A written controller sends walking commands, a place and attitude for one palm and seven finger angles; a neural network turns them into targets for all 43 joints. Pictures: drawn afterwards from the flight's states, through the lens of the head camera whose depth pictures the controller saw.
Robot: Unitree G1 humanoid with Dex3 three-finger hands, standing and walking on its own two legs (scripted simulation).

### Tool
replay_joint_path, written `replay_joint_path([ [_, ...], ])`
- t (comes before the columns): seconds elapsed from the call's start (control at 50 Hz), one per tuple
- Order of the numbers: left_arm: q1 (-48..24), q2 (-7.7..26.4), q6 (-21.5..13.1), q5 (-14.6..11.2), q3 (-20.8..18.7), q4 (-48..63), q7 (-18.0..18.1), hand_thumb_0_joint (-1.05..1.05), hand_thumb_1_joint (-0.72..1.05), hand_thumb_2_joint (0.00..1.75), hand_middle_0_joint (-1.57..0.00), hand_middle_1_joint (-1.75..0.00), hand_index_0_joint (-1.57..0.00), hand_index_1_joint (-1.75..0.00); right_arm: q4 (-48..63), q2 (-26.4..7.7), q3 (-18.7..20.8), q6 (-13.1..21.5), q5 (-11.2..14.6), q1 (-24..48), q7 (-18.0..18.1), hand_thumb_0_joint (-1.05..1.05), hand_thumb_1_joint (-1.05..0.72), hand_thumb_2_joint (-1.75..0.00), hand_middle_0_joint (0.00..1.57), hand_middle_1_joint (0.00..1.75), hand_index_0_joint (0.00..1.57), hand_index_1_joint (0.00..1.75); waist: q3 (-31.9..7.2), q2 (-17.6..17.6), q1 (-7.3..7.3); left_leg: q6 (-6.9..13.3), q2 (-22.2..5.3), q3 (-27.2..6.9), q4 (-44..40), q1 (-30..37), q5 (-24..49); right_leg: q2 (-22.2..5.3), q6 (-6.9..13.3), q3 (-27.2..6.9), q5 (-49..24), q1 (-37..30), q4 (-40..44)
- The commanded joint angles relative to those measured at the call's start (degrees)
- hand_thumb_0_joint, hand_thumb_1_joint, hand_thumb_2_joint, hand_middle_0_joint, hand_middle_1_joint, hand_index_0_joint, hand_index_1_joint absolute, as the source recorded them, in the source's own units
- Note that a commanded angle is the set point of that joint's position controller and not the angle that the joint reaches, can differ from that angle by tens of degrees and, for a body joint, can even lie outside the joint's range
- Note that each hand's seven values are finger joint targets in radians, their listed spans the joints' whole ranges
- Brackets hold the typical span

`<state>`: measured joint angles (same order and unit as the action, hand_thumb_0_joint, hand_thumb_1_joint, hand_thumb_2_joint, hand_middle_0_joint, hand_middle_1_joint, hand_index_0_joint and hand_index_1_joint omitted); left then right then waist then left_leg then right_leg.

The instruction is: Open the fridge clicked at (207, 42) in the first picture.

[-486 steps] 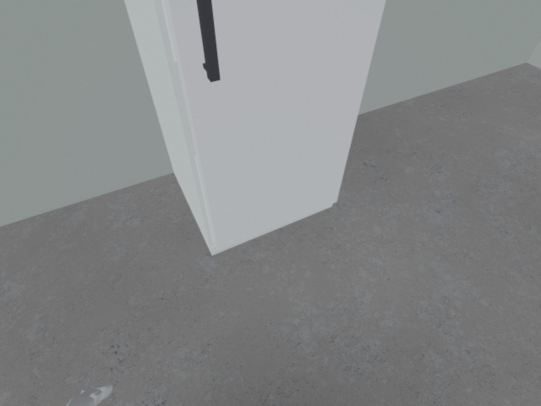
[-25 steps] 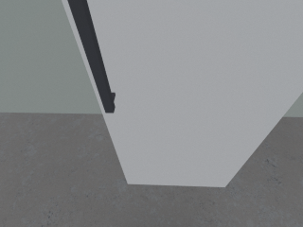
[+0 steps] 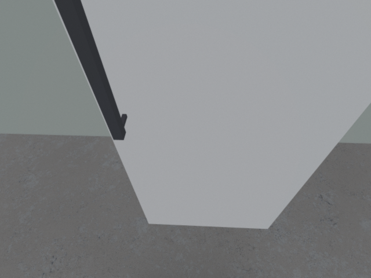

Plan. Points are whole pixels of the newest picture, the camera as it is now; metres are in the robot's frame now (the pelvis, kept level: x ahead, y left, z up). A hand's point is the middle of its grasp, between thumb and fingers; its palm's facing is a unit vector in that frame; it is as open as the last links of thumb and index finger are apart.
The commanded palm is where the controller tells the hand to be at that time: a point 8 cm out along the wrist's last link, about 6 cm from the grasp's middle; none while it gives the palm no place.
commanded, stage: come to a stop and stand still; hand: left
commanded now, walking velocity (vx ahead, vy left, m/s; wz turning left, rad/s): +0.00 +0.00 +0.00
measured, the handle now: (96, 56) +0.42 +0.18 +0.27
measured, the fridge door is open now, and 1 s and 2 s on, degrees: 0 0 0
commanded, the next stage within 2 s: look again from close up in 0.46 s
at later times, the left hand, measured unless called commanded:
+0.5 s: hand out of the picture +0.00 +0.15 -0.17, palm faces +0.02 -0.98 -0.21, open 7.3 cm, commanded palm none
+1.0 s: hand out of the picture -0.02 +0.14 -0.17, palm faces +0.03 -0.98 -0.19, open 7.3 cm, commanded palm none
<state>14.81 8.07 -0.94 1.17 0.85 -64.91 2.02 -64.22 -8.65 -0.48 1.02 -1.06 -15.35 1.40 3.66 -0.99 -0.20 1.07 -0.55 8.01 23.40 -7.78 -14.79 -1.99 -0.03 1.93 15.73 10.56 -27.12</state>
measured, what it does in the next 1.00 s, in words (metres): stands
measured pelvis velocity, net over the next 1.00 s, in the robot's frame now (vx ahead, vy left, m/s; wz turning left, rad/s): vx -0.01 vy -0.02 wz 0.02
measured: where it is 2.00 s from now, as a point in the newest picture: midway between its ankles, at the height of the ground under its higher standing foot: outside the picture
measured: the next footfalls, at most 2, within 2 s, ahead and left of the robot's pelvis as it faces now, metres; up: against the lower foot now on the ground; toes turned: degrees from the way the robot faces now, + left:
none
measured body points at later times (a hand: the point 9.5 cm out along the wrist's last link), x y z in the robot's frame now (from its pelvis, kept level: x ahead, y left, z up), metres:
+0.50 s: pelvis +0.00 -0.02 +0.00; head +0.02 -0.03 +0.45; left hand +0.00 +0.20 -0.15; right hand +0.00 -0.23 -0.17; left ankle -0.02 +0.10 -0.74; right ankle -0.01 -0.12 -0.74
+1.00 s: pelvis -0.01 -0.02 +0.00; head +0.01 -0.03 +0.45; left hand -0.02 +0.20 -0.16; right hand -0.01 -0.23 -0.16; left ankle -0.02 +0.10 -0.74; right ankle -0.01 -0.12 -0.74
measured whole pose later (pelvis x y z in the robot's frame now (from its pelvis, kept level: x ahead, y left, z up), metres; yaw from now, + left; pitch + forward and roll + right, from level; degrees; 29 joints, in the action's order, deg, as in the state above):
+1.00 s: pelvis -0.01 -0.02 +0.00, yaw +1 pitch -1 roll +1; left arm 15.6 8.1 -1.5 1.0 0.5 -64.9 1.8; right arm -65.8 -7.3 -0.4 0.8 -1.2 -15.6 1.5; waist 3.6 -0.2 0.1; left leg -1.0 -2.4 6.1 22.1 -7.6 -13.0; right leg -0.1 2.1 4.0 14.1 9.2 -24.5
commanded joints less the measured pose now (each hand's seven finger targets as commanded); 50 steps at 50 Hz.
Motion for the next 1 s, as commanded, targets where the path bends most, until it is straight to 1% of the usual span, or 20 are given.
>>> replay_joint_path([
  [0.0,4.02,6.13,-0.70,-0.34,-1.30,1.59,0.29,0.00,0.90,0.90,-0.20,-0.30,-0.20,-0.30,1.06,-4.32,0.71,0.84,0.28,-4.21,0.38,0.00,-0.90,-0.90,0.20,0.30,0.20,0.30,-1.29,1.74,0.34,0.58,-6.15,-6.02,-3.84,0.29,9.41,-5.10,2.28,-4.69,-14.37,0.16,4.55],
  [0.06,3.88,6.16,-0.84,-0.28,-1.34,1.71,0.31,0.00,0.90,0.90,-0.20,-0.30,-0.20,-0.30,0.85,-3.91,0.74,0.80,0.31,-4.44,0.38,0.00,-0.90,-0.90,0.20,0.30,0.20,0.30,-1.28,2.47,0.30,0.51,-6.20,-6.08,-3.64,0.26,10.00,-5.02,2.42,-4.60,-15.86,-0.42,4.62],
  [0.08,4.05,6.16,-0.86,-0.34,-1.37,1.73,0.33,0.00,0.90,0.90,-0.20,-0.30,-0.20,-0.30,0.81,-4.16,0.74,0.79,0.31,-4.21,0.40,0.00,-0.90,-0.90,0.20,0.30,0.20,0.30,-1.50,1.79,0.36,0.39,-6.15,-5.90,-3.58,0.32,9.68,-5.20,2.45,-4.72,-15.72,-0.46,4.87],
  [0.16,3.95,6.00,-0.88,-0.32,-1.32,1.67,0.32,0.00,0.90,0.90,-0.20,-0.30,-0.20,-0.30,0.48,-3.54,0.78,0.57,0.27,-4.34,0.41,0.00,-0.90,-0.90,0.20,0.30,0.20,0.30,-0.23,2.53,0.28,0.23,-6.19,-5.85,-3.63,0.08,9.11,-5.04,2.58,-4.62,-15.75,-0.03,5.39],
  [0.24,3.79,6.20,-0.82,-0.44,-1.34,1.62,0.26,0.00,0.90,0.90,-0.20,-0.30,-0.20,-0.30,0.32,-3.74,0.69,0.46,0.24,-4.19,0.41,0.00,-0.90,-0.90,0.20,0.30,0.20,0.30,0.41,1.08,0.32,-0.07,-6.15,-5.76,-4.00,-0.31,7.87,-5.06,2.62,-4.92,-13.46,0.56,6.13],
  [0.26,4.08,6.14,-0.94,-0.32,-1.40,1.66,0.28,0.00,0.90,0.90,-0.20,-0.30,-0.20,-0.30,0.25,-3.30,0.77,0.53,0.23,-4.34,0.44,0.00,-0.90,-0.90,0.20,0.30,0.20,0.30,-0.34,1.61,0.33,0.03,-6.26,-5.79,-3.71,0.37,9.08,-4.94,2.64,-4.72,-15.34,-0.15,5.99],
  [0.28,4.06,6.13,-0.95,-0.40,-1.41,1.65,0.30,0.00,0.90,0.90,-0.20,-0.30,-0.20,-0.30,0.22,-3.77,0.75,0.54,0.23,-4.33,0.48,0.00,-0.90,-0.90,0.20,0.30,0.20,0.30,-0.65,0.98,0.30,-0.07,-6.22,-5.82,-3.50,0.44,9.50,-4.95,2.66,-4.84,-15.94,-0.28,5.83],
  [0.34,4.01,6.29,-1.01,-0.45,-1.49,1.62,0.26,0.00,0.90,0.90,-0.20,-0.30,-0.20,-0.30,0.20,-3.76,0.75,0.58,0.25,-4.22,0.52,0.00,-0.90,-0.90,0.20,0.30,0.20,0.30,-1.03,1.18,0.30,-0.22,-6.32,-5.70,-3.67,0.46,9.51,-5.03,2.73,-4.82,-16.18,-0.68,6.01],
  [0.36,3.97,6.29,-1.05,-0.36,-1.49,1.63,0.28,0.00,0.90,0.90,-0.20,-0.30,-0.20,-0.30,0.16,-3.48,0.72,0.59,0.29,-4.36,0.54,0.00,-0.90,-0.90,0.20,0.30,0.20,0.30,-0.81,1.99,0.34,-0.12,-6.37,-5.92,-3.68,0.50,9.92,-4.95,2.67,-4.57,-16.99,-1.00,5.98],
  [0.44,4.00,6.22,-0.94,-0.44,-1.45,1.55,0.22,0.00,0.90,0.90,-0.20,-0.30,-0.20,-0.30,0.08,-3.68,0.75,0.43,0.24,-4.12,0.53,0.00,-0.90,-0.90,0.20,0.30,0.20,0.30,0.52,1.38,0.33,-0.32,-6.26,-5.77,-4.04,-0.05,8.23,-5.01,2.70,-4.88,-14.24,0.10,6.89],
  [0.46,4.20,6.11,-1.03,-0.32,-1.55,1.71,0.24,0.00,0.90,0.90,-0.20,-0.30,-0.20,-0.30,0.06,-3.29,0.78,0.48,0.24,-4.51,0.55,0.00,-0.90,-0.90,0.20,0.30,0.20,0.30,0.12,1.95,0.31,-0.24,-6.31,-5.94,-4.03,0.18,9.02,-4.90,2.70,-4.53,-15.39,-0.49,6.71],
  [0.48,4.07,6.20,-1.02,-0.40,-1.50,1.70,0.25,0.00,0.90,0.90,-0.20,-0.30,-0.20,-0.30,0.03,-3.77,0.73,0.51,0.23,-4.38,0.55,0.00,-0.90,-0.90,0.20,0.30,0.20,0.30,0.01,1.01,0.36,-0.31,-6.30,-5.92,-4.08,0.13,9.05,-4.96,2.74,-4.69,-15.25,-0.45,6.64],
  [0.54,4.15,6.20,-0.98,-0.46,-1.54,1.66,0.19,0.00,0.90,0.90,-0.20,-0.30,-0.20,-0.30,0.05,-3.74,0.74,0.50,0.22,-4.21,0.51,0.00,-0.90,-0.90,0.20,0.30,0.20,0.30,0.11,1.04,0.48,-0.36,-6.23,-5.92,-4.27,-0.10,8.17,-5.00,2.68,-4.73,-13.40,-0.26,7.16],
  [0.58,4.07,6.18,-1.07,-0.39,-1.62,1.74,0.24,0.00,0.90,0.90,-0.20,-0.30,-0.20,-0.30,-0.06,-3.72,0.74,0.56,0.25,-4.39,0.57,0.00,-0.90,-0.90,0.20,0.30,0.20,0.30,-0.17,1.64,0.39,-0.32,-6.39,-6.09,-4.21,-0.01,9.26,-5.00,2.72,-4.39,-15.14,-0.88,6.85],
  [0.64,4.07,6.11,-0.96,-0.49,-1.57,1.62,0.18,0.00,0.90,0.90,-0.20,-0.30,-0.20,-0.30,-0.08,-3.74,0.71,0.54,0.22,-4.24,0.55,0.00,-0.90,-0.90,0.20,0.30,0.20,0.30,0.34,0.75,0.47,-0.38,-6.35,-6.28,-4.62,-0.19,8.20,-4.89,2.69,-4.48,-12.55,-0.18,7.33],
  [0.66,4.17,5.96,-1.03,-0.32,-1.69,1.68,0.19,0.00,0.90,0.90,-0.20,-0.30,-0.20,-0.30,-0.21,-3.28,0.70,0.57,0.24,-4.52,0.58,0.00,-0.90,-0.90,0.20,0.30,0.20,0.30,0.28,1.53,0.46,-0.32,-6.47,-6.27,-4.61,-0.07,8.85,-4.74,2.69,-4.23,-13.43,-0.58,7.21],
  [0.7,4.30,6.13,-1.04,-0.42,-1.64,1.65,0.19,0.00,0.90,0.90,-0.20,-0.30,-0.20,-0.30,-0.15,-3.77,0.70,0.64,0.21,-4.43,0.57,0.00,-0.90,-0.90,0.20,0.30,0.20,0.30,-0.18,1.28,0.52,-0.35,-6.39,-6.36,-4.49,0.08,9.31,-4.89,2.68,-4.34,-13.95,-0.70,7.07],
  [0.78,4.19,5.98,-0.98,-0.41,-1.61,1.62,0.18,0.00,0.90,0.90,-0.20,-0.30,-0.20,-0.30,-0.44,-3.51,0.69,0.50,0.22,-4.51,0.54,0.00,-0.90,-0.90,0.20,0.30,0.20,0.30,1.11,1.05,0.55,-0.41,-6.33,-6.28,-4.80,-0.71,8.11,-4.87,2.69,-4.18,-12.13,-0.21,7.59],
  [0.84,4.38,5.79,-0.88,-0.50,-1.56,1.58,0.14,0.00,0.90,0.90,-0.20,-0.30,-0.20,-0.30,-0.46,-3.39,0.72,0.34,0.14,-4.39,0.50,0.00,-0.90,-0.90,0.20,0.30,0.20,0.30,1.85,1.32,0.53,-0.48,-6.15,-6.40,-4.95,-0.88,6.41,-4.68,2.70,-4.76,-8.89,1.01,8.34],
  [0.98,4.57,5.78,-1.04,-0.40,-1.71,1.74,0.13,0.00,0.90,0.90,-0.20,-0.30,-0.20,-0.30,-0.51,-3.21,0.83,0.43,0.15,-4.92,0.45,0.00,-0.90,-0.90,0.20,0.30,0.20,0.30,0.81,1.56,0.49,-0.48,-6.13,-6.27,-4.82,-0.90,6.78,-4.78,2.71,-4.60,-9.45,0.35,8.30],
])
